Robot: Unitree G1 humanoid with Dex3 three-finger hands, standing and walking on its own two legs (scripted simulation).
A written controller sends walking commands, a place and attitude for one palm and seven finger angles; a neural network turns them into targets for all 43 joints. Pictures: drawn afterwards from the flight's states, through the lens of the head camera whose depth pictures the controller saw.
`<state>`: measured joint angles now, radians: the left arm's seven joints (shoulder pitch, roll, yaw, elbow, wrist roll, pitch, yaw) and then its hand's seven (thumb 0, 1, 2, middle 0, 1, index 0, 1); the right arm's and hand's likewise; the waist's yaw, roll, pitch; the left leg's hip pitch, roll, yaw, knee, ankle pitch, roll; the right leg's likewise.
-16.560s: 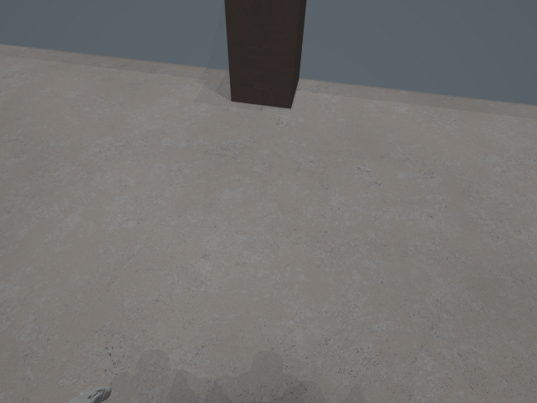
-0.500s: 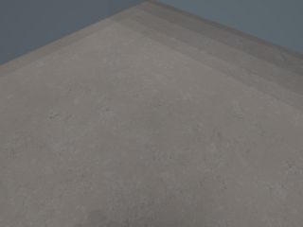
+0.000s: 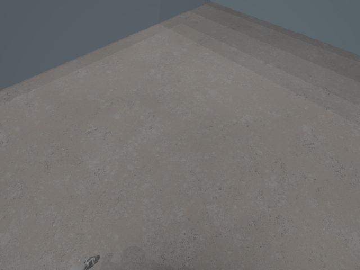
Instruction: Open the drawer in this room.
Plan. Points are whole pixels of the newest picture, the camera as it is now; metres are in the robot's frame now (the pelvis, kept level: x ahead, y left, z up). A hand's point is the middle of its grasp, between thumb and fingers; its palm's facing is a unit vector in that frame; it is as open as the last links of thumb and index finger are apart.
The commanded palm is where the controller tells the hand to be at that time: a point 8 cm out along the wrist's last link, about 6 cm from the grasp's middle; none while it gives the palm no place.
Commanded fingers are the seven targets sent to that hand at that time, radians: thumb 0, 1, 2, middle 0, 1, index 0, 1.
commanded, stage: turn or walk to find it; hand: left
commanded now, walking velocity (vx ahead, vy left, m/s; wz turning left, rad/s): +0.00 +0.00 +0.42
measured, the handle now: out of the picture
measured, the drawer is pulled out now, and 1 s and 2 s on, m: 0.00 0.00 0.00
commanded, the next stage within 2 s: stand and wait in 0.96 s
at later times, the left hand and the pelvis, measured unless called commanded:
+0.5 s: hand out of the picture -0.06 +0.19 -0.16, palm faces +0.30 -0.92 -0.25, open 7.3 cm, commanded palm none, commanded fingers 0.00 0.90 0.90 -0.20 -0.30 -0.20 -0.30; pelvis -0.03 -0.01 +0.00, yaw +15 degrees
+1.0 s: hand out of the picture -0.02 +0.21 -0.15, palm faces +0.42 -0.87 -0.26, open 7.4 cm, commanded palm none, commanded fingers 0.00 0.90 0.90 -0.20 -0.30 -0.20 -0.30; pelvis -0.04 -0.02 +0.00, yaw +26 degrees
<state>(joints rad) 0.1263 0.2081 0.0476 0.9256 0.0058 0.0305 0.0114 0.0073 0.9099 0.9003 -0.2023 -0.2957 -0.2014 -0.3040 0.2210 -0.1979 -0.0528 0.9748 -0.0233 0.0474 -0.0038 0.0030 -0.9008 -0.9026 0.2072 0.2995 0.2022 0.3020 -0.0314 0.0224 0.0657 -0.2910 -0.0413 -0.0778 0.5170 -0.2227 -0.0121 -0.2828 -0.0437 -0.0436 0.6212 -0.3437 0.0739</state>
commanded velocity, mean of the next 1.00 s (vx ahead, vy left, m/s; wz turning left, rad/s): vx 0.00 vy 0.00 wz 0.39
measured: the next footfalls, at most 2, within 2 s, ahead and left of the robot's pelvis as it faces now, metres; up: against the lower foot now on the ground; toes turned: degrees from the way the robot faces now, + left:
right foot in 0.02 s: +0.04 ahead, -0.11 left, +0.00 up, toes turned -3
left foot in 0.56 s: -0.05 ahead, +0.12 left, +0.00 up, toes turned +20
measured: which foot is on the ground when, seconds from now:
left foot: down 0.00-0.02, up 0.04-0.54, down 0.56-1.00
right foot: up 0.00-0.00, down 0.02-0.56, up 0.58-0.98, down 1.00-1.00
